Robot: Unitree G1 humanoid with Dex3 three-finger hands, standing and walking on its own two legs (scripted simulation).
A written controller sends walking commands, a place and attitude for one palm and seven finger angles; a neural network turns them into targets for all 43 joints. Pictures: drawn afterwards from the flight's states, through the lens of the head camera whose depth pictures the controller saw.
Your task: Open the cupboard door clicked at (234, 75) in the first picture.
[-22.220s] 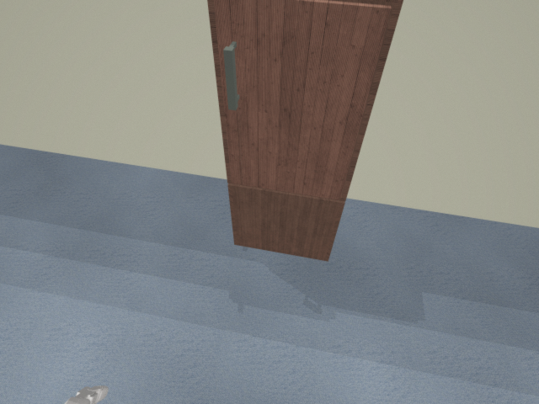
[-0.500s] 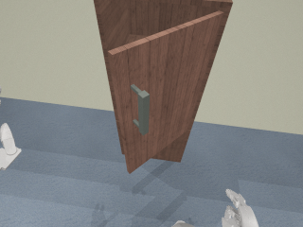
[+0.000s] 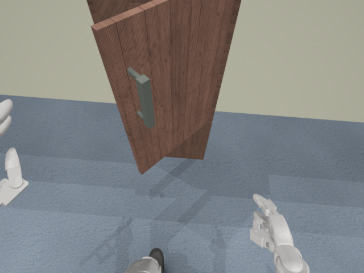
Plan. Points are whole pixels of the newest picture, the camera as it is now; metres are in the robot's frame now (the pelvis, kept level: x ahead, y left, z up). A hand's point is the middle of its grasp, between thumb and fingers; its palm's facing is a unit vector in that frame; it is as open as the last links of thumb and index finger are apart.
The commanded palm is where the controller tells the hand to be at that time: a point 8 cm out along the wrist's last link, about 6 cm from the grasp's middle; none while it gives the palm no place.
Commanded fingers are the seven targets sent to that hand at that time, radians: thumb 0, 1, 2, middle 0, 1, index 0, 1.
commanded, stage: step back with the hand held close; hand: left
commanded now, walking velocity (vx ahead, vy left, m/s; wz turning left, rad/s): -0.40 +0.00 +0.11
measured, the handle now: (141, 100) +0.47 +0.14 +0.08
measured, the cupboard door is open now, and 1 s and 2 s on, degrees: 48 48 48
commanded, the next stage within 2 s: stop stepping back and stand still in 0.12 s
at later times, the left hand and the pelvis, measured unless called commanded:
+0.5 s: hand out of the picture +0.04 +0.24 +0.17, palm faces +0.40 -0.74 -0.54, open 7.4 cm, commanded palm -0.02 +0.28 +0.18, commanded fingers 0.00 0.90 0.90 -0.20 -0.30 -0.20 -0.30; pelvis -0.14 -0.03 +0.00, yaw +4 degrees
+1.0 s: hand out of the picture -0.07 +0.25 +0.17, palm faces +0.52 -0.70 -0.49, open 7.4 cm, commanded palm -0.12 +0.28 +0.18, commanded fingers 0.00 0.90 0.90 -0.20 -0.30 -0.20 -0.30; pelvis -0.23 -0.04 -0.01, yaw +6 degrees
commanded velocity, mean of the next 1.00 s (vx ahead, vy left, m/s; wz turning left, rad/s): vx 0.11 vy -0.01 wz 0.02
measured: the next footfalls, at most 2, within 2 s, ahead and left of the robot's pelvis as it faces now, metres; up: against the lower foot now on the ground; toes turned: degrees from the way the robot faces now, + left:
left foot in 0.30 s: -0.07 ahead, +0.08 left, +0.00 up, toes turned +5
left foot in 0.78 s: -0.16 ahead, +0.11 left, +0.00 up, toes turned +9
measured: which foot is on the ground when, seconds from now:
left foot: down 0.00-0.02, up 0.04-0.28, down 0.30-0.56, up 0.58-0.76, down 0.78-1.00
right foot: down 0.00-0.78, up 0.80-0.96, down 0.98-1.00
